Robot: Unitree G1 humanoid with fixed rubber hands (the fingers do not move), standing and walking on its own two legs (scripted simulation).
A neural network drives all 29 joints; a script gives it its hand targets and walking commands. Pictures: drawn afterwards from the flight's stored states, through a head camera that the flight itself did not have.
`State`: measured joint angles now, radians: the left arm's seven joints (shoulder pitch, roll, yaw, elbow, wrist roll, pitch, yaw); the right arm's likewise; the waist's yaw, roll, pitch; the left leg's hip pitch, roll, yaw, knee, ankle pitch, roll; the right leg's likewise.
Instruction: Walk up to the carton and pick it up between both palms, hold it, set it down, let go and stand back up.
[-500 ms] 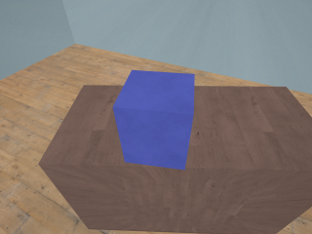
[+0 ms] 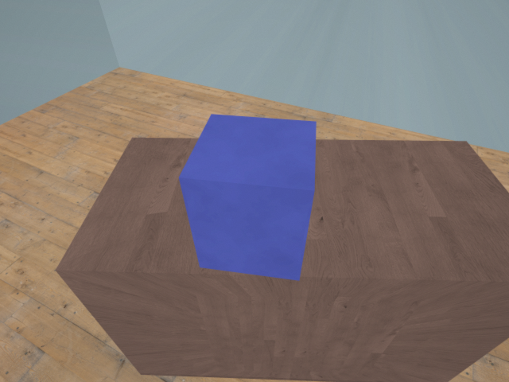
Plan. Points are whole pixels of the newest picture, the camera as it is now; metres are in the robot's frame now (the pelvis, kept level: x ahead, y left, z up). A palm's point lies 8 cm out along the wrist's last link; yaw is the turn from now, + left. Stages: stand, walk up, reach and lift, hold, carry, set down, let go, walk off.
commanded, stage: stand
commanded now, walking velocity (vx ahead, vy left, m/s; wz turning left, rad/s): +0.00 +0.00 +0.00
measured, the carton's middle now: (255, 197) +0.48 +0.01 +0.04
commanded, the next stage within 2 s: none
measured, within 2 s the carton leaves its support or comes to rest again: neither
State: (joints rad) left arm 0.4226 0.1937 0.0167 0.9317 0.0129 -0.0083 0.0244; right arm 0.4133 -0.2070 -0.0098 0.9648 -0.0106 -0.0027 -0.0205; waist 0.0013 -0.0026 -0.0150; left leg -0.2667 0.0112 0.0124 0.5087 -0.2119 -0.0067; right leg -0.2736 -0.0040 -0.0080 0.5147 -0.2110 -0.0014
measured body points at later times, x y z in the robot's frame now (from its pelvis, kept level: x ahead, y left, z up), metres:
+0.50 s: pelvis +0.03 +0.00 +0.00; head +0.03 +0.00 +0.45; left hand +0.02 +0.24 -0.15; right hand +0.03 -0.24 -0.15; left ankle +0.04 +0.12 -0.73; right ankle +0.04 -0.12 -0.73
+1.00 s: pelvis +0.05 +0.00 +0.01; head +0.05 +0.00 +0.46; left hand +0.04 +0.23 -0.15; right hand +0.05 -0.24 -0.15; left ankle +0.04 +0.12 -0.73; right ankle +0.04 -0.12 -0.73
